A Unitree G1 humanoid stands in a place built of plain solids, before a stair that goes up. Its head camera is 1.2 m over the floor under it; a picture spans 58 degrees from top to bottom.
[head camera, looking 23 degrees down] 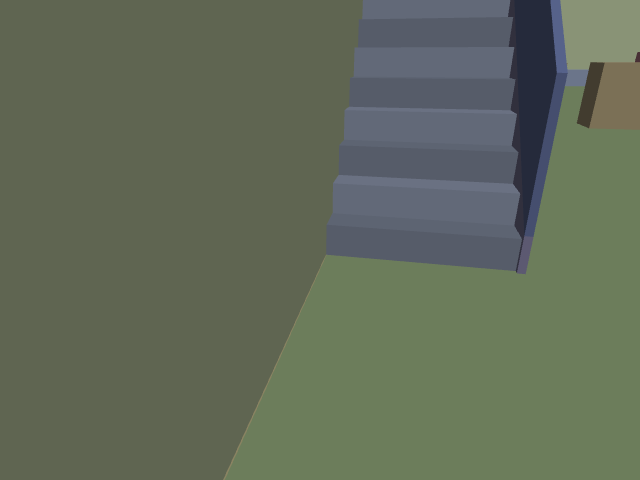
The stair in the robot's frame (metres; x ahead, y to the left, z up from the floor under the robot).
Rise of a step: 0.21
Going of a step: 0.23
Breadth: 1.17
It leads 12 degrees to the right of straight ahead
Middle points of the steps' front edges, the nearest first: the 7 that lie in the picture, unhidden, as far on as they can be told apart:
2.46 -0.61 0.21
2.68 -0.66 0.42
2.90 -0.71 0.63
3.12 -0.75 0.84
3.34 -0.80 1.05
3.56 -0.84 1.26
3.79 -0.89 1.47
